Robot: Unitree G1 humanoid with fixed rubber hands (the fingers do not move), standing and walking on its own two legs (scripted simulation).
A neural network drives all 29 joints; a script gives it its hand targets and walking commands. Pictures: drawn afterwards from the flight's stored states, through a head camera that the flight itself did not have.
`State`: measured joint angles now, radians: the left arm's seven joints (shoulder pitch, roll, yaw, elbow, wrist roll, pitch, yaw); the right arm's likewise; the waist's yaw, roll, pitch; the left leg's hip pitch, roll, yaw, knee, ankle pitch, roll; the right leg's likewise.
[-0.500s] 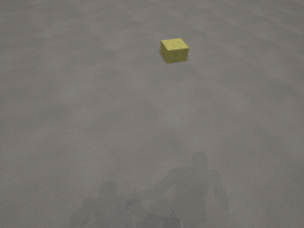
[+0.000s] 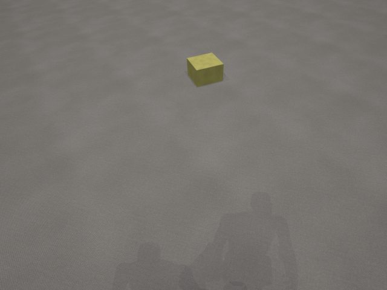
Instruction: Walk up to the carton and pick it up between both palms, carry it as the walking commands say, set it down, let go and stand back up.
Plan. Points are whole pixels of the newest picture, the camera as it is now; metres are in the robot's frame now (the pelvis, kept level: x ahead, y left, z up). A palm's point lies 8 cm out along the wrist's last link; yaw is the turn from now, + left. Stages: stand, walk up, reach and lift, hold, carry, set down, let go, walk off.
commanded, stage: walk up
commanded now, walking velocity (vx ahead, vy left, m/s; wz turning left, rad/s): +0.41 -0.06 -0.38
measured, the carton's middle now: (204, 69) +2.16 +0.07 -0.67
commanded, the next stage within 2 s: none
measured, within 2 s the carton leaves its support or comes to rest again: neither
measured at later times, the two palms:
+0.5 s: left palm (94, 249) +0.26 +0.29 -0.14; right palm (296, 257) +0.26 -0.22 -0.12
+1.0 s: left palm (151, 171) +0.51 +0.18 -0.13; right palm (295, 164) +0.55 -0.28 -0.13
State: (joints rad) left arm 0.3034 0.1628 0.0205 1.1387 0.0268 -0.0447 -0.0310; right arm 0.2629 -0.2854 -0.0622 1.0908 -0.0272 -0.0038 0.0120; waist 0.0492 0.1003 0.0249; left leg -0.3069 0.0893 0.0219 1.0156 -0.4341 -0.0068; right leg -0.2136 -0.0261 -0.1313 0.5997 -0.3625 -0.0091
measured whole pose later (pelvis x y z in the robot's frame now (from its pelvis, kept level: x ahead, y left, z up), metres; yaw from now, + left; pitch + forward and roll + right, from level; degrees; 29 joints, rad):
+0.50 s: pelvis +0.23 +0.04 +0.00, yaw -8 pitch +0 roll +2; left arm 0.27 0.24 0.06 1.14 0.03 -0.05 -0.01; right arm 0.18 -0.19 -0.07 1.06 -0.03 -0.08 -0.01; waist 0.00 -0.07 0.02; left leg -0.27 0.03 0.24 0.57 -0.30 0.05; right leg -0.44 -0.12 -0.04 1.15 -0.29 0.00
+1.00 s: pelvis +0.50 -0.03 +0.01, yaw -11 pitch -1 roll -2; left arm 0.32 0.11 0.03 1.11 0.00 -0.06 0.00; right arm 0.15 -0.21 -0.05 0.99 0.00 -0.04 0.01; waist 0.05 0.05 0.04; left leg -0.53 0.15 0.02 1.03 -0.30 -0.03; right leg -0.10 -0.02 -0.20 0.48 -0.36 -0.02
